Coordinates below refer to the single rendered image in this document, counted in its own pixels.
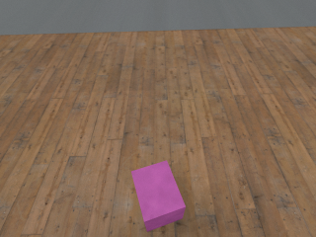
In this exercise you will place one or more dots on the carton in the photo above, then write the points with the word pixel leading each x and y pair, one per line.
pixel 158 195

